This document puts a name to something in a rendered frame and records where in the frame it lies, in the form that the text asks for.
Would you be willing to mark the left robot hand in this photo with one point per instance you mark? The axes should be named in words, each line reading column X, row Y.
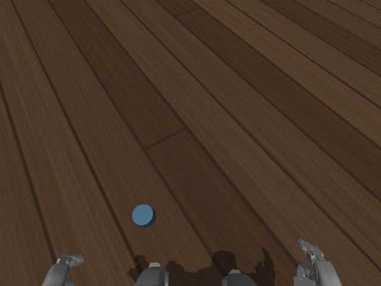
column 58, row 273

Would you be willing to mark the right robot hand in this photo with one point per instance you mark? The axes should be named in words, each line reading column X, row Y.
column 323, row 272

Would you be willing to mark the tin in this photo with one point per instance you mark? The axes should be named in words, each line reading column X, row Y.
column 143, row 216

